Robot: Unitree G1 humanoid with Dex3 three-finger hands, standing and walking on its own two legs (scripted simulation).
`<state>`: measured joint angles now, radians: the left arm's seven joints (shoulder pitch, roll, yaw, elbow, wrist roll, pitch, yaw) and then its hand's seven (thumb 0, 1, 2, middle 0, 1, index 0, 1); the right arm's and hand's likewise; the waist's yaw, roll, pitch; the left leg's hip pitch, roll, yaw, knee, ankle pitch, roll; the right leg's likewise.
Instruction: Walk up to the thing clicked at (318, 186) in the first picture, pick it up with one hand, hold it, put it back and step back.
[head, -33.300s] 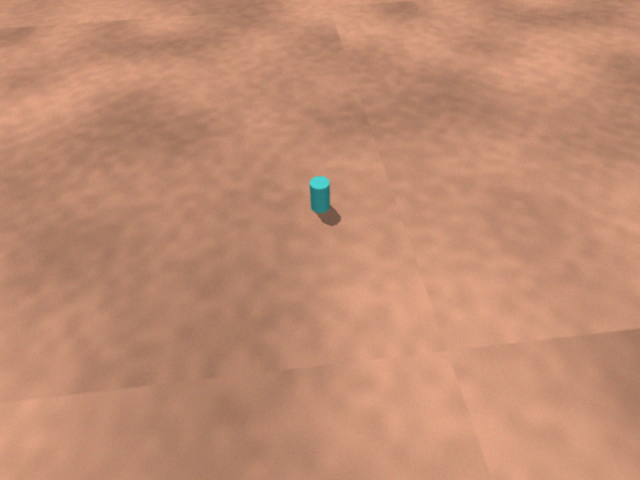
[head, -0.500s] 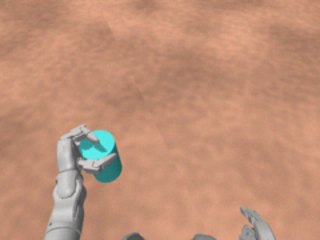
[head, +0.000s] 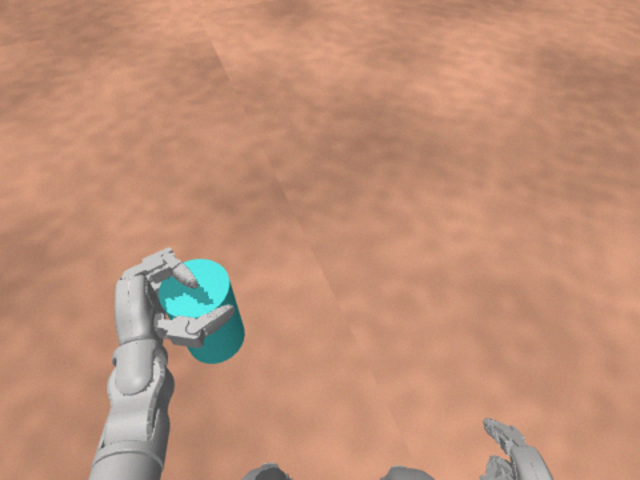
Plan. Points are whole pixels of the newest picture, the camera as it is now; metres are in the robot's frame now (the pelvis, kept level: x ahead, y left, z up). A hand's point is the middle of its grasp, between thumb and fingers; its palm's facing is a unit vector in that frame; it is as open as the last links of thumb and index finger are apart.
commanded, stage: hold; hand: left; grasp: from the side
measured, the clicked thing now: (206, 314) +0.34 +0.17 -0.03
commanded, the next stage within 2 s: crouch in 1.12 s
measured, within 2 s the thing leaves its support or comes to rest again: neither
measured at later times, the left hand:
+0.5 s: hand (191, 294) +0.33 +0.18 +0.04, palm faces +0.22 -0.97 -0.03, open 7.4 cm
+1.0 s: hand (193, 289) +0.34 +0.17 +0.04, palm faces +0.23 -0.97 -0.02, open 7.4 cm
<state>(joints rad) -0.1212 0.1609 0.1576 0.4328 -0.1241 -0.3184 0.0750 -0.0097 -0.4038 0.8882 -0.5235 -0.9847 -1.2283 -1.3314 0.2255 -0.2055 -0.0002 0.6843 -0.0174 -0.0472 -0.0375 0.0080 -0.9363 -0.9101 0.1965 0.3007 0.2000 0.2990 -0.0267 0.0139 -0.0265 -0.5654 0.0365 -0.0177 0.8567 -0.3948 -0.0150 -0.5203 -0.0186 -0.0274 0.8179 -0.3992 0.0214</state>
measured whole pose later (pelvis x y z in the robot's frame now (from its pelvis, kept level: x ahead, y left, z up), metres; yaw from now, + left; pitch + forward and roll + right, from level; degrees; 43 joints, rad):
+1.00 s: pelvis +0.00 +0.00 +0.00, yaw +0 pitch +6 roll -1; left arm -0.15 0.15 0.16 0.47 -0.12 -0.32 0.08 -0.01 -0.41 0.89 -0.54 -0.97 -1.25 -1.36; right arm 0.23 -0.20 0.00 0.69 -0.01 -0.04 -0.04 0.01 -0.94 -0.91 0.20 0.30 0.20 0.30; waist -0.03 0.01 -0.03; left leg -0.56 0.04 -0.02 0.84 -0.39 -0.02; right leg -0.51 -0.02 -0.03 0.81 -0.40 0.02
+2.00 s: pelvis -0.05 +0.00 -0.20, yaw -3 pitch +32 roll -4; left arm -0.64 0.36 0.42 1.11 -0.08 -0.72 0.03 -0.01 -0.41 0.92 -0.54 -0.94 -1.15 -1.29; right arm 0.16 -0.23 0.02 0.73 -0.10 -0.02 0.07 0.00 -0.91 -0.91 0.20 0.30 0.20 0.30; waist -0.13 0.01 -0.18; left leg -1.67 0.05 -0.08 1.74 -0.64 -0.02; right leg -1.61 0.00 -0.04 1.69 -0.65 0.02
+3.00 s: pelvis -0.08 +0.01 -0.42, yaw -11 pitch +27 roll -12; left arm -0.91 0.85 0.65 1.35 0.04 -0.70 -0.07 -0.01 -0.38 0.86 -0.52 -0.97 -1.18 -1.28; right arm 0.08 -0.32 0.27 0.67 -0.23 0.08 0.10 0.00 -0.91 -0.91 0.20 0.30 0.20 0.30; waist -0.30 -0.11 0.12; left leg -2.30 0.02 -0.24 2.49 -0.68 -0.03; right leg -2.18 0.04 -0.13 2.35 -0.67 0.06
